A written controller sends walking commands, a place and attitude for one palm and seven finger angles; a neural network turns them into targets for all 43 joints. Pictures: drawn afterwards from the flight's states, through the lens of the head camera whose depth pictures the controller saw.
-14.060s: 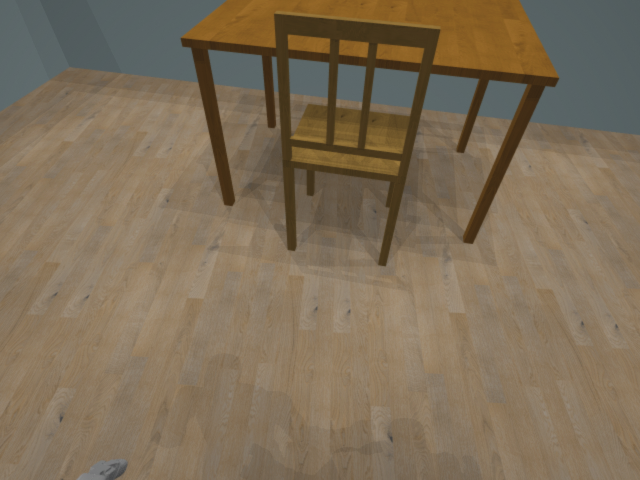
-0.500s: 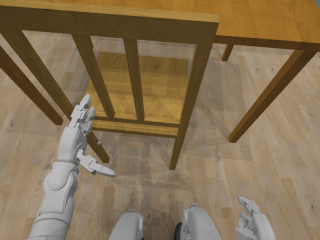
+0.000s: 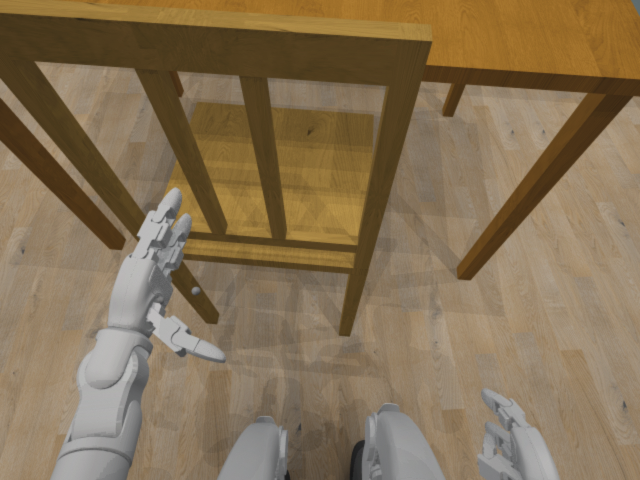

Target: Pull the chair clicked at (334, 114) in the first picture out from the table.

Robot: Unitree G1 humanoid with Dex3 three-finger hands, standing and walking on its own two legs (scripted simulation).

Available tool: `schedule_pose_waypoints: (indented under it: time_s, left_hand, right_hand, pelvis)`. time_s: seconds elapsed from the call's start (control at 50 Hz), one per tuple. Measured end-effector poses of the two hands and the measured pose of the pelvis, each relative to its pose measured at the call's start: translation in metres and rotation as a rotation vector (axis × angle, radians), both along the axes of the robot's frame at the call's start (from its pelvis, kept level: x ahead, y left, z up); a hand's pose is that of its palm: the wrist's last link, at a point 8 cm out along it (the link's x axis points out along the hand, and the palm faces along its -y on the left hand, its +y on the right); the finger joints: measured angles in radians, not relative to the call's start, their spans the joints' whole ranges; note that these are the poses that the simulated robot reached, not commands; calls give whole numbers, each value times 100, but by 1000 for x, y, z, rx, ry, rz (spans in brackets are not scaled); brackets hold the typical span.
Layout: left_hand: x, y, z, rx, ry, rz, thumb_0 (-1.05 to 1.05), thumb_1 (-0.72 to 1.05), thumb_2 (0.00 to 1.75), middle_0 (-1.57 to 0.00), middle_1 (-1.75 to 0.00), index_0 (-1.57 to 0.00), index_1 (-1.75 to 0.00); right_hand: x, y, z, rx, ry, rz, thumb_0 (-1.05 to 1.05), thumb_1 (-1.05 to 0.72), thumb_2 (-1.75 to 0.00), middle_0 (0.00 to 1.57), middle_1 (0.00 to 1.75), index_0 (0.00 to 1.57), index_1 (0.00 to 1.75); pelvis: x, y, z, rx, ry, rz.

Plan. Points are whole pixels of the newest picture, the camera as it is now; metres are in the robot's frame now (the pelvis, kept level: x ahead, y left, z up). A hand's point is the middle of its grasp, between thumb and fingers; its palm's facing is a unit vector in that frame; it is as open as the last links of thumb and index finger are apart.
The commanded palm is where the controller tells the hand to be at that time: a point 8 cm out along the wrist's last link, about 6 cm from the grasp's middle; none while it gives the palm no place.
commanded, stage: aim the fingers beside a spindle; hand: left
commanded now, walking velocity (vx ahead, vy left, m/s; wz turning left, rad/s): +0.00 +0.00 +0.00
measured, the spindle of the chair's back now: (193, 167) +0.50 +0.18 +0.05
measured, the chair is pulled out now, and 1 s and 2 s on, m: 0.00 0.00 -0.01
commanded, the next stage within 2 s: push the fingers through the gap in 1.44 s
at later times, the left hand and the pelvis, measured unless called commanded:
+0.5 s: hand (198, 292) +0.34 +0.16 +0.01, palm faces -0.11 -0.99 -0.05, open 16.9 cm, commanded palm +0.32 +0.21 +0.02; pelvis +0.00 +0.01 +0.00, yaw +0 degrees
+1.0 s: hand (186, 279) +0.34 +0.16 +0.04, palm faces -0.11 -0.99 -0.08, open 16.9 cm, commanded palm +0.33 +0.22 +0.02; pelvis +0.00 +0.01 +0.00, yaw +0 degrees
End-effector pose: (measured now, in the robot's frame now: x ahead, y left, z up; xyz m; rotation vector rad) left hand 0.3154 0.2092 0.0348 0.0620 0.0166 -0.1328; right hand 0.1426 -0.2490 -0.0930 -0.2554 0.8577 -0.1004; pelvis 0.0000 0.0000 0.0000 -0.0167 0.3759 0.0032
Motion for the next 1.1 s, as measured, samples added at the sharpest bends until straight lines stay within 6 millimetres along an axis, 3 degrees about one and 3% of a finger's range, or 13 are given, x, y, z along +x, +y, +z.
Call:
schedule_pose_waypoints:
  time_s: [0.06,0.18,0.36,0.52,0.68,0.82,0.86,0.98,1.02,1.1]
  left_hand:
    - [0,-2,1,-2,-4,5,-1,-50,30,-6,-8,-6,-8]
    - [7,8,-17,3,44,50,-1,-50,30,-6,-8,-7,-8]
    - [-1,5,4,1,-18,12,-1,-50,30,-6,-8,-6,-8]
    - [8,6,-25,-2,67,32,-1,-50,30,-6,-8,-6,-8]
    - [5,7,10,7,-43,21,-1,-50,30,-6,-8,-6,-8]
    - [7,12,-29,-8,107,41,-1,-50,30,-6,-8,-6,-8]
    - [5,11,-26,-3,81,35,-1,-50,30,-6,-8,-6,-8]
    - [7,9,10,9,-62,20,-1,-50,30,-6,-8,-6,-8]
    - [12,11,5,6,-37,29,-1,-50,30,-6,-8,-6,-8]
    - [19,13,-25,-14,93,36,-1,-50,30,-6,-8,-6,-8]
  right_hand:
    - [0,3,0,5,1,8,1,-90,-90,20,30,20,30]
    - [2,4,-2,-2,-5,12,1,-90,-90,20,30,20,30]
    - [3,10,1,6,-3,17,1,-90,-90,20,30,20,30]
    - [5,9,0,-17,-7,18,1,-90,-90,20,30,20,30]
    - [1,13,1,10,15,12,1,-90,-90,20,30,20,30]
    - [3,9,0,-7,12,10,1,-90,-90,20,30,20,30]
    - [4,8,1,-16,6,5,1,-90,-90,20,30,20,30]
    - [4,10,2,-8,14,15,1,-90,-90,20,30,20,30]
    - [5,11,1,-3,19,19,1,-90,-90,20,30,20,30]
    - [6,9,-1,-5,18,13,1,-90,-90,20,30,20,30]
  pelvis:
    - [0,1,1,3,1,-1]
    - [-2,1,-5,3,9,-4]
    - [0,6,0,-3,-2,2]
    - [-2,6,-6,-5,11,0]
    - [2,8,2,-4,1,-1]
    - [1,6,-3,-5,15,-2]
    - [1,7,-4,-8,12,-2]
    - [4,8,1,-9,4,2]
    - [4,7,0,-7,8,3]
    - [3,7,-3,-5,20,-1]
